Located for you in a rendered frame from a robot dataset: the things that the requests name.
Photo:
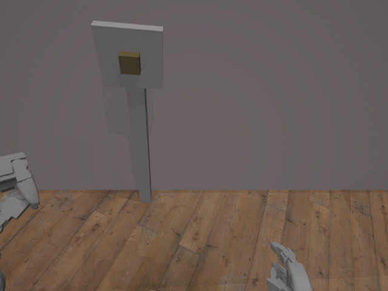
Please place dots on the button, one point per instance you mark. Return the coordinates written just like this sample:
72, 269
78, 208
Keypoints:
130, 63

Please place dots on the panel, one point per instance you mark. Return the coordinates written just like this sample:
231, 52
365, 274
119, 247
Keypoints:
110, 38

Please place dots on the left robot hand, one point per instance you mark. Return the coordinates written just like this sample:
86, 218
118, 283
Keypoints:
14, 175

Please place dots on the right robot hand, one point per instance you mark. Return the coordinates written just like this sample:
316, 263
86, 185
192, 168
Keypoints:
293, 278

